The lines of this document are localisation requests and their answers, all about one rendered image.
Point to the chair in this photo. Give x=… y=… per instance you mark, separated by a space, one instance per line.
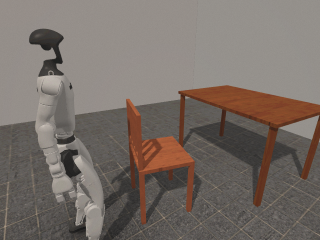
x=155 y=155

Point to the table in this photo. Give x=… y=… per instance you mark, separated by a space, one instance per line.
x=272 y=110

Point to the robot right hand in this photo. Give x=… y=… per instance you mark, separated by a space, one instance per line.
x=63 y=184

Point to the right robot thigh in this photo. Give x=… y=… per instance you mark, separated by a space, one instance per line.
x=87 y=177

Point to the robot right forearm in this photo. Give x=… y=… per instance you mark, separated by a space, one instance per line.
x=48 y=144

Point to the right robot upper arm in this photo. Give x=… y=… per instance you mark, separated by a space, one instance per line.
x=50 y=91

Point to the robot left foot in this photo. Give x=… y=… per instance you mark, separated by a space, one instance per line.
x=73 y=228

